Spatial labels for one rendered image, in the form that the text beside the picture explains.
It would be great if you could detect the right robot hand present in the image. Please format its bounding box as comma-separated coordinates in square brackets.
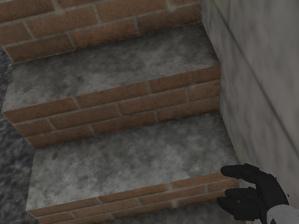
[217, 163, 290, 224]

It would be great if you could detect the robot right forearm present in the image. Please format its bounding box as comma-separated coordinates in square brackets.
[266, 204, 299, 224]

